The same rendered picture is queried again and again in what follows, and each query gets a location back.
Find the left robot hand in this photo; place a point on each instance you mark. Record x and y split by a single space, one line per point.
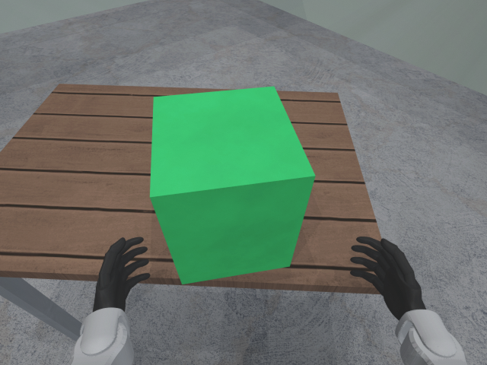
112 286

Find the right robot hand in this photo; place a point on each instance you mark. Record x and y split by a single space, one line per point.
394 279

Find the carton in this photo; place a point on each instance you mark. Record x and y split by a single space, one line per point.
230 182

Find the right robot forearm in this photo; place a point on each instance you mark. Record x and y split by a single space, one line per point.
425 341

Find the left robot forearm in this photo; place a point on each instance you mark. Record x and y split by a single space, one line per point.
104 339

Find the table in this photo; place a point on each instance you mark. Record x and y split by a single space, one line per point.
76 178

